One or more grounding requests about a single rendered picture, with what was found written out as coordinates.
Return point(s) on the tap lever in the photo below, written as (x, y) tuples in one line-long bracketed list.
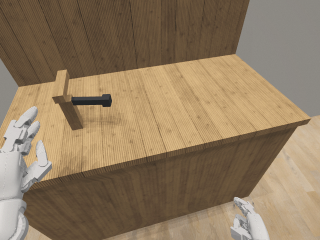
[(105, 100)]

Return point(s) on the counter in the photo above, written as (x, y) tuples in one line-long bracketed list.
[(190, 126)]

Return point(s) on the left robot hand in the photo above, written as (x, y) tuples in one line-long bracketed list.
[(18, 137)]

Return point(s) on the right robot hand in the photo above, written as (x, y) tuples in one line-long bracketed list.
[(252, 227)]

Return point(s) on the robot left forearm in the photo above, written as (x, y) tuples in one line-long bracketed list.
[(13, 224)]

